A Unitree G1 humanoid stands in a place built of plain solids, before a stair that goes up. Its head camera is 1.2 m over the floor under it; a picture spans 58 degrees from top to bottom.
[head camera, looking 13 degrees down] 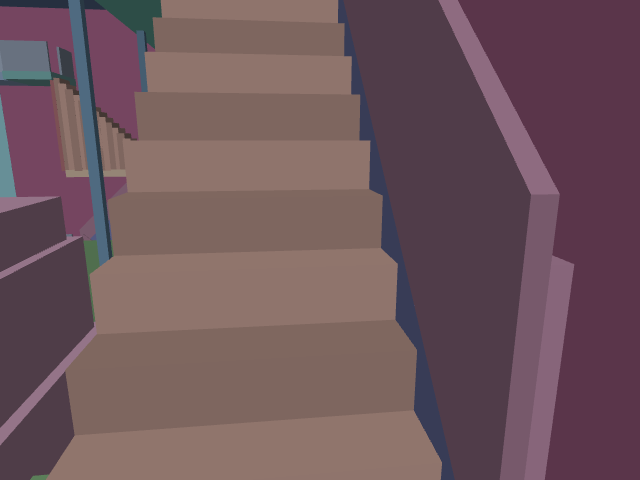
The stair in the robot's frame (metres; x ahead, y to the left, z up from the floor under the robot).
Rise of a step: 0.20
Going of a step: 0.22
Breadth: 0.98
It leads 7 degrees to the left of straight ahead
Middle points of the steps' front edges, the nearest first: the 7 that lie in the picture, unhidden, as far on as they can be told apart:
1.11 0.20 0.60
1.33 0.22 0.80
1.54 0.25 1.00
1.76 0.28 1.20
1.98 0.30 1.40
2.20 0.33 1.60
2.42 0.35 1.80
